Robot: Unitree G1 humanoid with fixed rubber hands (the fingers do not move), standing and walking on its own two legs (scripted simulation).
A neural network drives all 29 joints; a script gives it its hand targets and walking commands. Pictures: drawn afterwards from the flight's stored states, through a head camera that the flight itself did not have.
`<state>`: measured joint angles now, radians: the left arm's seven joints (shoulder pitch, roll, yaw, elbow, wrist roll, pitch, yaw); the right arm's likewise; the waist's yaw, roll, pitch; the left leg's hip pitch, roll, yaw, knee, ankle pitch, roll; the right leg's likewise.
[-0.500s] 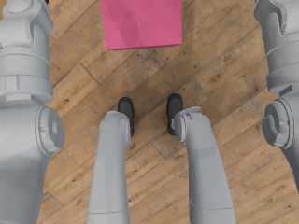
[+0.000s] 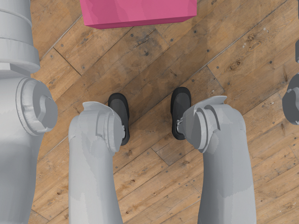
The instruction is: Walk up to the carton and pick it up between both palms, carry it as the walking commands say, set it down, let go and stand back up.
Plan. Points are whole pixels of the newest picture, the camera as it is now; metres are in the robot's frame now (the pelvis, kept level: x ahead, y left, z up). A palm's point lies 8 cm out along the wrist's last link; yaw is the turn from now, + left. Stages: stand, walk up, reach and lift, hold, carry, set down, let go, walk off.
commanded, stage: reach and lift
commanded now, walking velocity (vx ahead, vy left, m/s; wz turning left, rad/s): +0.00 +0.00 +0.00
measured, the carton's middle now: out of the picture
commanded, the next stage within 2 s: none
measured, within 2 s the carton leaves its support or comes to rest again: neither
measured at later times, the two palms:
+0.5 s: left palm out of the picture +0.58 +0.21 -0.29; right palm out of the picture +0.59 -0.20 -0.28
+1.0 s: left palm out of the picture +0.60 +0.22 -0.32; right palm out of the picture +0.60 -0.20 -0.32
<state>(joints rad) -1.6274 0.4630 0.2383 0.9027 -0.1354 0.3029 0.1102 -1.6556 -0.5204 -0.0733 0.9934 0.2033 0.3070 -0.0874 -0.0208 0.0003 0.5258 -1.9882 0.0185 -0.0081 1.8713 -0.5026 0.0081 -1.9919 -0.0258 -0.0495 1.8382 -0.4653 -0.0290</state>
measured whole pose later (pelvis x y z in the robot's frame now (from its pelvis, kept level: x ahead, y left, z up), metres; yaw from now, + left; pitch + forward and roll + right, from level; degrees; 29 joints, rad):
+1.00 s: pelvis +0.04 +0.00 -0.13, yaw +0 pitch +34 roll -1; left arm -1.56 0.46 0.21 1.09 -0.14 0.14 0.09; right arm -1.58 -0.46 -0.07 1.12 0.21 0.12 -0.08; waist 0.00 0.00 0.52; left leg -2.28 0.02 -0.01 2.37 -0.68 0.00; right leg -2.29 -0.04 -0.05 2.33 -0.63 -0.04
